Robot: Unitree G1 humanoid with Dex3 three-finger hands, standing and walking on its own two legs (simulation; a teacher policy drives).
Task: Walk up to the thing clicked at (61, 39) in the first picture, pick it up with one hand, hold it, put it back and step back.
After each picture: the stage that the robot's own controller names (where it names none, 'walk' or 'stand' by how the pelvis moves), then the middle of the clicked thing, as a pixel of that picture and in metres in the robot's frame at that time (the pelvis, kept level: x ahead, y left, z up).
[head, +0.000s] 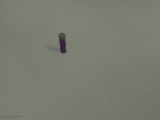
stand; (62, 43) +1.31 +0.21 -0.66
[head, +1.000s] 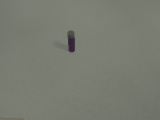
walk; (71, 42) +1.18 +0.17 -0.64
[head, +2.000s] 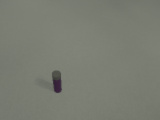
walk; (57, 82) +0.74 +0.18 -0.63
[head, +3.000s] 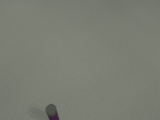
stand; (53, 115) +0.43 +0.20 -0.63
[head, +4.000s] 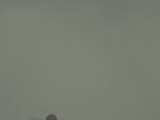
stand; out of the picture +0.41 +0.21 -0.66
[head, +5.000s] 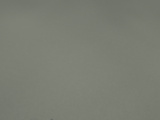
stand; out of the picture +0.39 +0.20 -0.66
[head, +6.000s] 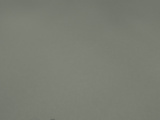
stand; out of the picture +0.39 +0.20 -0.66
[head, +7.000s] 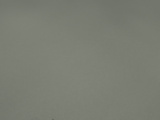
stand; out of the picture +0.39 +0.19 -0.66
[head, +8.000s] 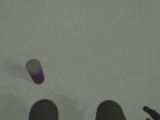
go down; (36, 73) +0.46 +0.21 -0.41
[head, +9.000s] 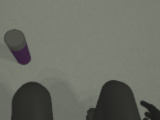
go down; (20, 50) +0.48 +0.24 -0.26
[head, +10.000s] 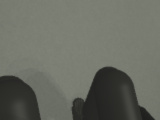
close in; out of the picture +0.46 +0.28 -0.18
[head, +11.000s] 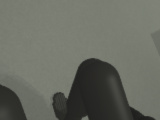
close; out of the picture +0.45 +0.30 -0.16
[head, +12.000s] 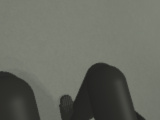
lift; out of the picture +0.40 +0.27 -0.14
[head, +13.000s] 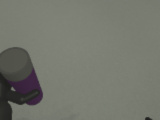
lift; (25, 82) +0.32 +0.18 +0.04
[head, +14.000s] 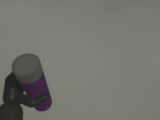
hold; (36, 87) +0.32 +0.16 +0.04
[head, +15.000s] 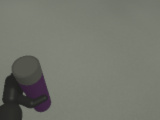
hold; (35, 88) +0.32 +0.16 +0.03
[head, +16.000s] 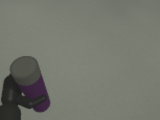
crouch; (34, 88) +0.31 +0.17 +0.04
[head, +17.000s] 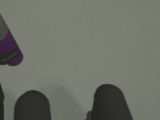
crouch; (3, 44) +0.45 +0.22 -0.04
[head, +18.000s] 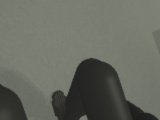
lower; out of the picture +0.43 +0.31 -0.17
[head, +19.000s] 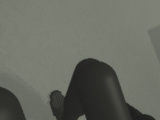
lower; out of the picture +0.45 +0.32 -0.16
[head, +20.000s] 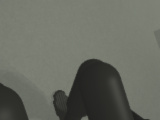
lower; out of the picture +0.44 +0.31 -0.16
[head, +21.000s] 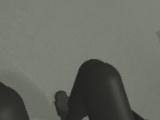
lower; out of the picture +0.43 +0.30 -0.16
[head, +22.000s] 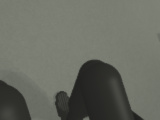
loosen; out of the picture +0.43 +0.30 -0.16
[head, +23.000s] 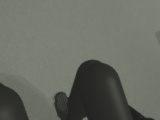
withdraw; out of the picture +0.43 +0.30 -0.16
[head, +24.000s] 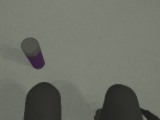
walk; (34, 55) +0.47 +0.23 -0.29
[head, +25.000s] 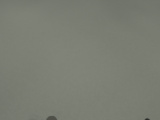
stand; out of the picture +0.40 +0.19 -0.59
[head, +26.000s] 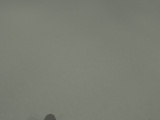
stand; out of the picture +0.41 +0.20 -0.60
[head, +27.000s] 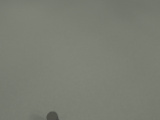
stand; out of the picture +0.41 +0.20 -0.61
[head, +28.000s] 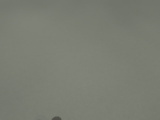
stand; out of the picture +0.42 +0.19 -0.66
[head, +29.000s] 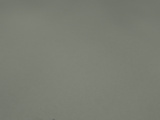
stand; out of the picture +0.39 +0.20 -0.66
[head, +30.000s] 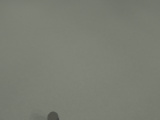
walk; out of the picture +0.40 +0.20 -0.65
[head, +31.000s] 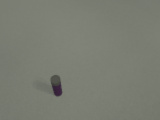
walk; (56, 86) +0.58 +0.18 -0.63
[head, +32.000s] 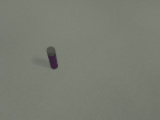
walk; (52, 58) +0.86 +0.27 -0.63
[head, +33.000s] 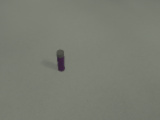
stand; (60, 61) +1.01 +0.20 -0.65
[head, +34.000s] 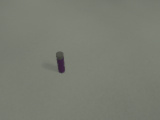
stand; (60, 62) +1.02 +0.20 -0.66
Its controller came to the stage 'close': yes
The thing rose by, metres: 0.68
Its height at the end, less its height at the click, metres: +0.00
